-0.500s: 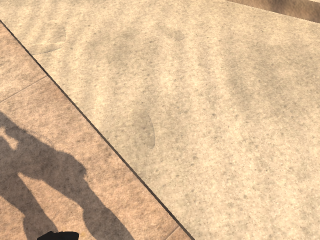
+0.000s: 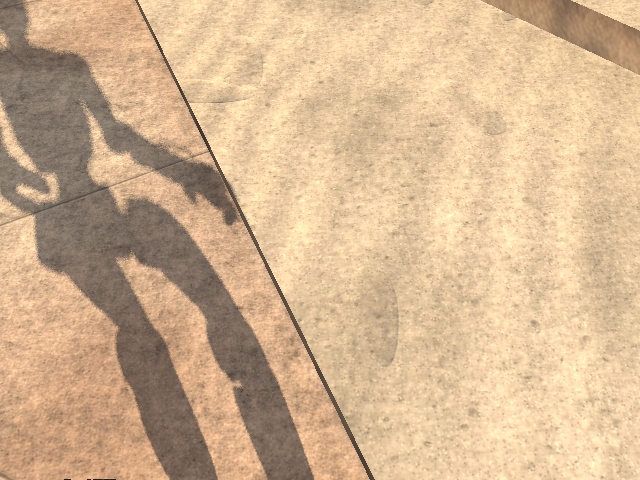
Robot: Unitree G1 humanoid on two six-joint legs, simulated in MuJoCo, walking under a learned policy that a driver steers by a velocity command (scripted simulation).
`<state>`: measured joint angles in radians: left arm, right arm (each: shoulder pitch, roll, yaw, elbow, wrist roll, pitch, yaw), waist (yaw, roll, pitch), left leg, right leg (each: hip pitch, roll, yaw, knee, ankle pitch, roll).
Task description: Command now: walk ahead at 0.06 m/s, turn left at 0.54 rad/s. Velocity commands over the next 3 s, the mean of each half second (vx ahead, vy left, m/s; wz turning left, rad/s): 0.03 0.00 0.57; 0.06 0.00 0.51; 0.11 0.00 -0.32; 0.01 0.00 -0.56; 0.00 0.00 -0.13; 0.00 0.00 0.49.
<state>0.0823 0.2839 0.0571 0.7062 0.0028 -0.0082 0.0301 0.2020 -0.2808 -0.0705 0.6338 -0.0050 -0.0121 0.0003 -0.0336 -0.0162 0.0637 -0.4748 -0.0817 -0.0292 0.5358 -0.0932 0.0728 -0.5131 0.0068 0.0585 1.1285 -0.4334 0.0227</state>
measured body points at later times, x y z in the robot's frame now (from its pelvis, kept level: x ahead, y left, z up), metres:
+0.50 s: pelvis +0.03 -0.04 +0.02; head +0.07 -0.03 +0.47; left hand +0.07 +0.27 -0.08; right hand +0.27 -0.24 -0.08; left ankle -0.01 +0.10 -0.68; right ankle +0.08 -0.15 -0.72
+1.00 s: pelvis +0.03 -0.01 +0.01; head +0.04 +0.00 +0.46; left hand +0.00 +0.30 -0.09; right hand +0.31 -0.15 -0.07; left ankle -0.02 +0.09 -0.72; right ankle +0.10 -0.11 -0.71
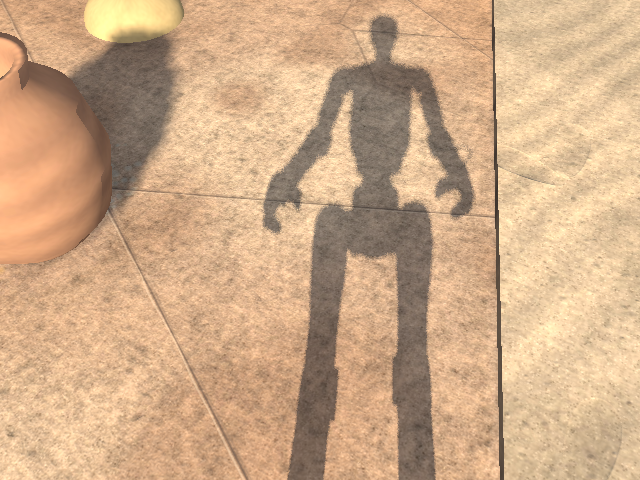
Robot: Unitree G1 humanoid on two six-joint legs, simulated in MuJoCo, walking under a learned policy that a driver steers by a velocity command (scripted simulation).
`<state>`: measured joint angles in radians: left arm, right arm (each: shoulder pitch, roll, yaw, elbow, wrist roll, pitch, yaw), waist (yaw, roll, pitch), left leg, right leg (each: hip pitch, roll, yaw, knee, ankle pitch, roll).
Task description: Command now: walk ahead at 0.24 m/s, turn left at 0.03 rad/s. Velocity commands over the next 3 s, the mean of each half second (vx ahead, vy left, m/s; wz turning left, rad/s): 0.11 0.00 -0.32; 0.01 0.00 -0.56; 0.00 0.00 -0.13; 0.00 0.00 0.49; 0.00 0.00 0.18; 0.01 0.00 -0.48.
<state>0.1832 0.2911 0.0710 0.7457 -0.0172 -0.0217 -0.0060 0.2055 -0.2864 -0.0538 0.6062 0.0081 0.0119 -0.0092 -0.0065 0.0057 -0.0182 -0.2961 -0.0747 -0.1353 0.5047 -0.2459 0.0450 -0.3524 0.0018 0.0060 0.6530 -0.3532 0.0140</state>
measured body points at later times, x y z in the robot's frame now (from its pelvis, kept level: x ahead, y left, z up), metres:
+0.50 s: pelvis +0.08 +0.01 +0.00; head +0.12 +0.01 +0.45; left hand +0.25 +0.28 -0.11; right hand +0.22 -0.29 -0.07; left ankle +0.15 +0.10 -0.74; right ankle -0.01 -0.11 -0.70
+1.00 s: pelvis +0.08 -0.04 +0.00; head +0.10 -0.09 +0.45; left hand +0.36 +0.12 -0.07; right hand +0.06 -0.37 -0.12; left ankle +0.14 +0.10 -0.66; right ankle +0.04 -0.12 -0.74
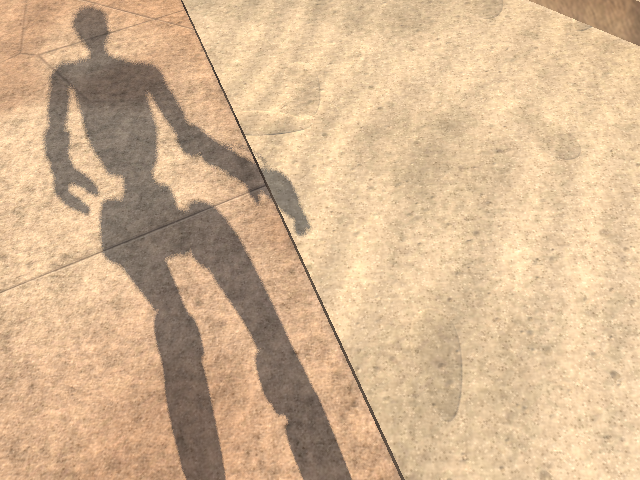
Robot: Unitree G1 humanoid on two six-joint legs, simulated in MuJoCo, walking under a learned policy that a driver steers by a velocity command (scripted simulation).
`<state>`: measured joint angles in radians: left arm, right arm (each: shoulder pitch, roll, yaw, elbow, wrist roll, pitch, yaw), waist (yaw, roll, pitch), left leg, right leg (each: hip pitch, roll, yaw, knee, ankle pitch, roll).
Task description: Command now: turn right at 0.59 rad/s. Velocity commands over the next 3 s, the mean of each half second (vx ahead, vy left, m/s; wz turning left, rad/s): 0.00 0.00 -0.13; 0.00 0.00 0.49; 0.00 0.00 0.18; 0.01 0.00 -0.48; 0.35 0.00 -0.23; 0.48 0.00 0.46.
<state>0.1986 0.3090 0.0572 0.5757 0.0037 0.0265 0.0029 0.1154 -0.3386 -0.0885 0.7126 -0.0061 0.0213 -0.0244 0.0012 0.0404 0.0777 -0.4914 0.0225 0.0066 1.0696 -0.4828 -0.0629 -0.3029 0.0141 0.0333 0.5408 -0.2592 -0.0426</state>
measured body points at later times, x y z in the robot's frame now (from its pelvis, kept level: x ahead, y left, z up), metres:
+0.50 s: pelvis +0.01 +0.02 +0.00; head +0.03 +0.02 +0.44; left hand +0.18 +0.27 -0.10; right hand +0.15 -0.26 -0.10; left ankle +0.03 +0.15 -0.74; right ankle +0.02 -0.09 -0.74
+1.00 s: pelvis -0.01 +0.06 +0.00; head +0.03 +0.10 +0.44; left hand +0.06 +0.38 -0.11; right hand +0.22 -0.16 -0.08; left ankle -0.02 +0.15 -0.74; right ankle +0.01 -0.09 -0.66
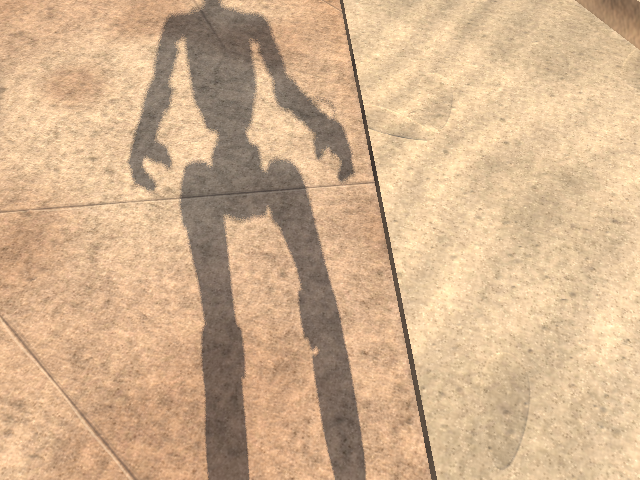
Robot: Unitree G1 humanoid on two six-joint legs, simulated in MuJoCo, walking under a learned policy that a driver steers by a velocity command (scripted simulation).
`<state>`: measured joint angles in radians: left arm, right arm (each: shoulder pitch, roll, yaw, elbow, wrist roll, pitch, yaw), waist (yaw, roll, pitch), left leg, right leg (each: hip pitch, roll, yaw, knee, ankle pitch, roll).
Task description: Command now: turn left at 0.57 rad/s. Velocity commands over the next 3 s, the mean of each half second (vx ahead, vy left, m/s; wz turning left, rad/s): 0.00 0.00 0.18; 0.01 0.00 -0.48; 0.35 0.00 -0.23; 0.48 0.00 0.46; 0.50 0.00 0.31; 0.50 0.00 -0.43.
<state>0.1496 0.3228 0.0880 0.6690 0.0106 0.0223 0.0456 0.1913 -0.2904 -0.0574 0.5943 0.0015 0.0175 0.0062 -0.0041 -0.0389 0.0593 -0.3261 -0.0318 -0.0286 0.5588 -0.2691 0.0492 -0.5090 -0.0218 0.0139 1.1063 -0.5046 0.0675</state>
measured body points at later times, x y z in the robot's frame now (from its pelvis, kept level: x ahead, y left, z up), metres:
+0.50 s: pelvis +0.01 -0.02 +0.00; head +0.03 -0.03 +0.45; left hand +0.13 +0.25 -0.09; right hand +0.18 -0.27 -0.10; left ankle +0.01 +0.09 -0.73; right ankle +0.02 -0.15 -0.73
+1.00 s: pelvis -0.01 -0.07 -0.01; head +0.02 -0.10 +0.44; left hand +0.20 +0.17 -0.08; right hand +0.07 -0.38 -0.12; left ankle +0.00 +0.09 -0.68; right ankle -0.03 -0.16 -0.73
